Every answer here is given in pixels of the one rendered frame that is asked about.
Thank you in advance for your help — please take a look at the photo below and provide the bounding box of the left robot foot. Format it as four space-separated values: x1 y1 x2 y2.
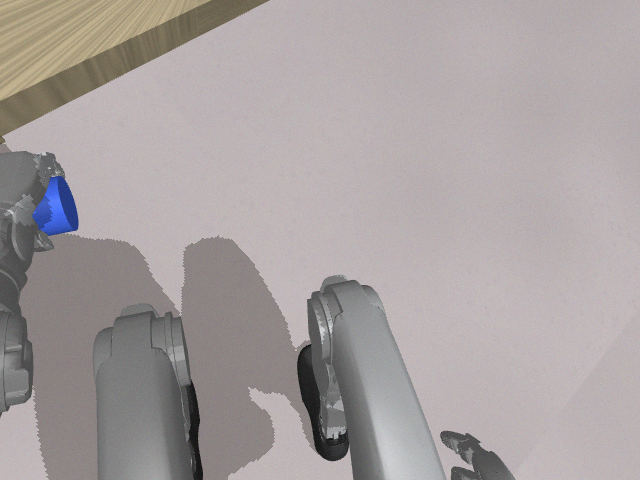
186 380 203 480

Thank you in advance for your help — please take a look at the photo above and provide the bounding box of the bookshelf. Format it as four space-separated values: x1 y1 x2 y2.
0 0 270 145

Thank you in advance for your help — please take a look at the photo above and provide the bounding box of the can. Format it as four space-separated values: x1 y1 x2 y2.
32 176 79 236

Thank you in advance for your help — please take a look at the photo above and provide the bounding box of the right robot foot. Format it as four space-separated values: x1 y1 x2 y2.
297 344 349 461

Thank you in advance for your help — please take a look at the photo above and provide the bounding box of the left robot arm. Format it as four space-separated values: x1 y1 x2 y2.
0 203 35 417

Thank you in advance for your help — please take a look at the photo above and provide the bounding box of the right robot hand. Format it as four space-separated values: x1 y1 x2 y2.
440 431 516 480

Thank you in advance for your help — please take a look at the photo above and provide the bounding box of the left robot hand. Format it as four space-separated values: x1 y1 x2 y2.
0 151 65 252

